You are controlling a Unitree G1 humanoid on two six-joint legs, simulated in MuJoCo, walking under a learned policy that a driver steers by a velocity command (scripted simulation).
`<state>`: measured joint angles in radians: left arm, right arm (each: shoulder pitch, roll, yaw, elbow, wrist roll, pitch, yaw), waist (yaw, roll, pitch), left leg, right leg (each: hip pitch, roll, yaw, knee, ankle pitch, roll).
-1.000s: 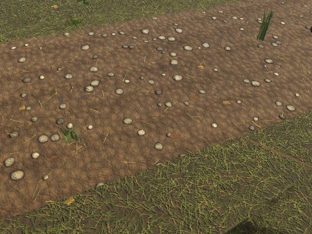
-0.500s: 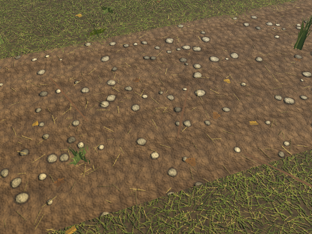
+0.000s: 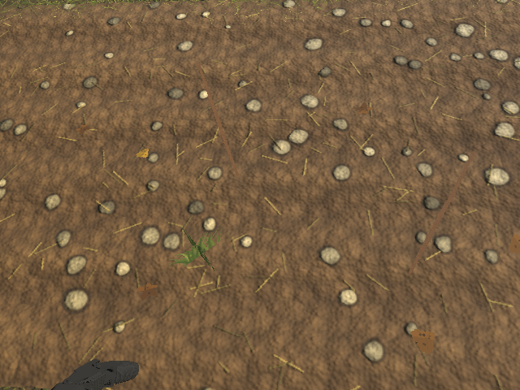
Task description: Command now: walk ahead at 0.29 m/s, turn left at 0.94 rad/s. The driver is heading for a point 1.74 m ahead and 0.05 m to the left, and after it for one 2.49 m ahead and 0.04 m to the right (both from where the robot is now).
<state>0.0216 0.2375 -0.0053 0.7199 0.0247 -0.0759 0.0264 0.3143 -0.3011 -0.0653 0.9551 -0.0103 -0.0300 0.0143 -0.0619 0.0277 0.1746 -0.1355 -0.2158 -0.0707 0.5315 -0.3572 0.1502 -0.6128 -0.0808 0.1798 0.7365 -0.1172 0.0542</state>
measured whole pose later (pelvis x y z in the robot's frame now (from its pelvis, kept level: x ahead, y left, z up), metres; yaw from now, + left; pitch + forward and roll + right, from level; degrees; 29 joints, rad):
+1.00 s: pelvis +0.17 -0.04 +0.02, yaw +22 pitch +0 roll +0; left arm 0.29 0.25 0.04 0.89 0.02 0.01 0.01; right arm 0.26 -0.25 -0.04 0.92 -0.02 0.01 0.03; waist 0.00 -0.01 -0.02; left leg -0.34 -0.01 0.03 0.73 -0.35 0.06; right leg -0.10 0.01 -0.04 0.36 -0.27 -0.05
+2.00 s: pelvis +0.81 +0.22 +0.01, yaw +4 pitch +3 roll +0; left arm 0.49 0.27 0.08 0.94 0.00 -0.08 -0.01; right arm -0.08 -0.23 0.02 0.66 -0.04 -0.09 0.04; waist 0.14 0.00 0.03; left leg -0.68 0.10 -0.06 0.57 0.05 -0.03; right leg 0.10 0.13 0.21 0.24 -0.35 -0.12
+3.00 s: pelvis +1.42 +0.19 +0.01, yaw -38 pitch +2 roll +0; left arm 0.33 0.31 0.05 0.72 0.01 -0.05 -0.02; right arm 0.21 -0.29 -0.03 0.66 -0.05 -0.07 0.01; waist 0.01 -0.03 -0.04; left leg -0.32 -0.01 0.03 0.52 -0.24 0.03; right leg -0.32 0.12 0.14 0.94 -0.36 -0.11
